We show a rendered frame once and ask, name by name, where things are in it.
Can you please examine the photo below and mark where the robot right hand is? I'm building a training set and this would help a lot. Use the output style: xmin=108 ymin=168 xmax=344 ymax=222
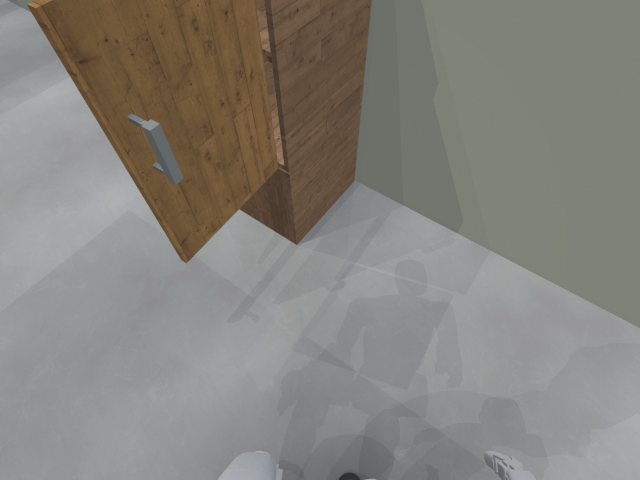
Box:
xmin=484 ymin=451 xmax=536 ymax=480

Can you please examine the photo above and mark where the cupboard door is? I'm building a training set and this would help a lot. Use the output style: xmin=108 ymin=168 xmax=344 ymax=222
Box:
xmin=27 ymin=0 xmax=279 ymax=263

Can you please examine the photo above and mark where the handle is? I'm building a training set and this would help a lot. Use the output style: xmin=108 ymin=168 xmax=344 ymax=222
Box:
xmin=127 ymin=114 xmax=184 ymax=185

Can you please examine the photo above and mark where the left robot thigh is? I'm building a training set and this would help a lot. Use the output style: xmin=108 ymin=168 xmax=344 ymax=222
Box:
xmin=218 ymin=452 xmax=283 ymax=480

